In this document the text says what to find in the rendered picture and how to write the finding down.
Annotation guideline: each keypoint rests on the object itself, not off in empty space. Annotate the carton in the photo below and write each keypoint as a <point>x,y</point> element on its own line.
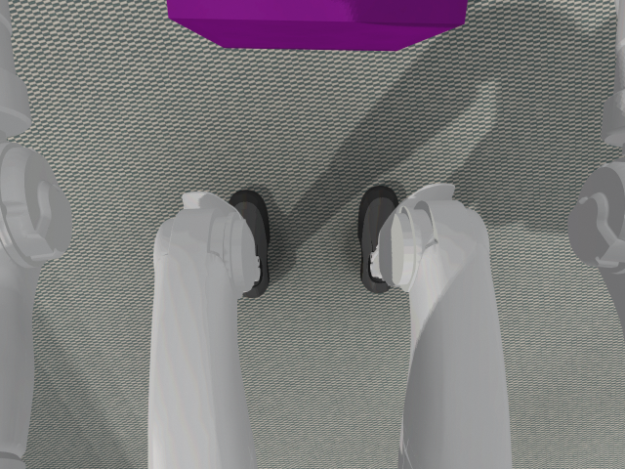
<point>356,25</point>

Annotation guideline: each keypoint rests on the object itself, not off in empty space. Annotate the right robot forearm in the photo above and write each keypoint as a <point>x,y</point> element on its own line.
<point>613,126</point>

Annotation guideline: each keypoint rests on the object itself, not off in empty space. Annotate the left robot upper arm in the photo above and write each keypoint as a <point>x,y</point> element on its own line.
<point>35,226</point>

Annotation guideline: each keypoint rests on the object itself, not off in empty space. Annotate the robot right thigh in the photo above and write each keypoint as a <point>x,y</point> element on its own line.
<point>456,409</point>

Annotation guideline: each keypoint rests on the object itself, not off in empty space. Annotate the right robot upper arm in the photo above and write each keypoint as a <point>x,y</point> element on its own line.
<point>596,228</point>

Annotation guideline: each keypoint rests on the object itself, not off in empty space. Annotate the left robot forearm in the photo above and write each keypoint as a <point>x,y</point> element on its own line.
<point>15,117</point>

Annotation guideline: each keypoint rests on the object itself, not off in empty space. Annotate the robot left shin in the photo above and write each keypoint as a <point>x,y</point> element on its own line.
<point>194,200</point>

